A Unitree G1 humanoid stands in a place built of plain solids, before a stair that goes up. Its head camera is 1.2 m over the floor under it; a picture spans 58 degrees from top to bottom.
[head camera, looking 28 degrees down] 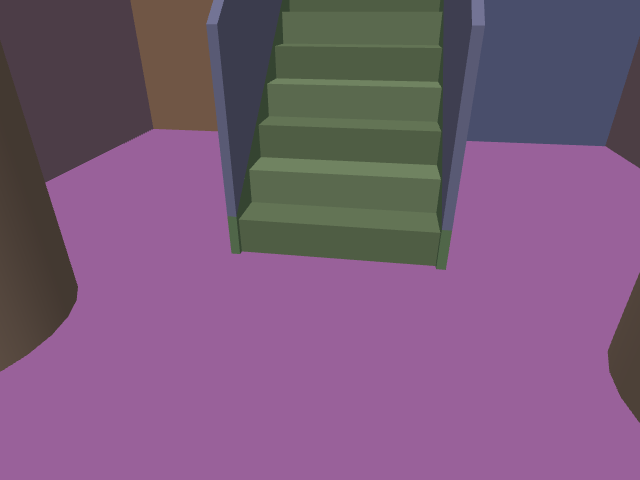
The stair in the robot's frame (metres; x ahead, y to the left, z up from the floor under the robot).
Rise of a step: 0.20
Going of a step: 0.24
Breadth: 1.07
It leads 9 degrees to the right of straight ahead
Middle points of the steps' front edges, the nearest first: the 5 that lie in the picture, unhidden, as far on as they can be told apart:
2.04 -0.09 0.20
2.28 -0.12 0.40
2.52 -0.16 0.59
2.77 -0.20 0.79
3.01 -0.23 0.99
